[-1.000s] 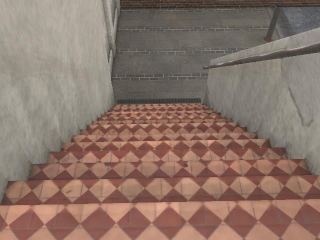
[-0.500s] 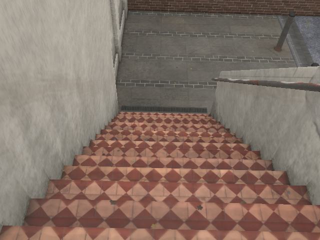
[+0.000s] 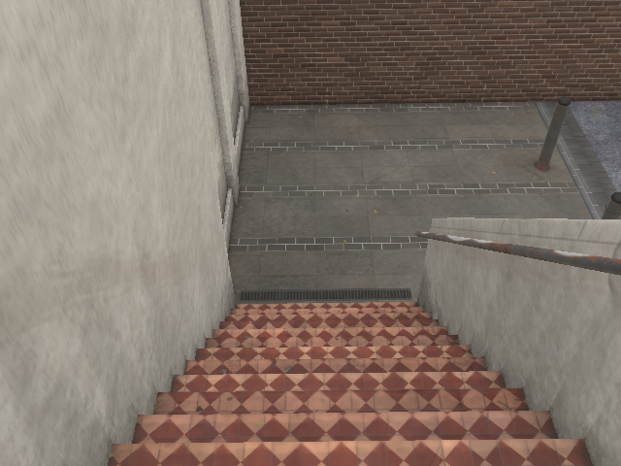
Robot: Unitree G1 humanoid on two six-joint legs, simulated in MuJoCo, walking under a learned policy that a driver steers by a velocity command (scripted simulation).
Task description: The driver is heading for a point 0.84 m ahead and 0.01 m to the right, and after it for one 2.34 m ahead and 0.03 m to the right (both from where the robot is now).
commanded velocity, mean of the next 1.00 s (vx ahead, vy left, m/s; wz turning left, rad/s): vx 0.50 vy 0.00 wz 0.00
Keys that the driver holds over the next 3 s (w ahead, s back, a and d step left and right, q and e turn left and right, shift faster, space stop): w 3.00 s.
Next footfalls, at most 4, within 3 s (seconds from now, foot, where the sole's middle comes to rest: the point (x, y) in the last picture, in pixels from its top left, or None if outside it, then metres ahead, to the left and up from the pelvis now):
0.40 left None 0.24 0.08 -0.96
0.92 right None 0.47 -0.18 -1.17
1.46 left None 0.68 0.08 -1.39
1.88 right None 0.91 -0.19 -1.60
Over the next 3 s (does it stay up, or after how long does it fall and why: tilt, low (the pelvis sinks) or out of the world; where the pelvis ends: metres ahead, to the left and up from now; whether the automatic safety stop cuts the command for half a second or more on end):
stays up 1.38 -0.12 -1.30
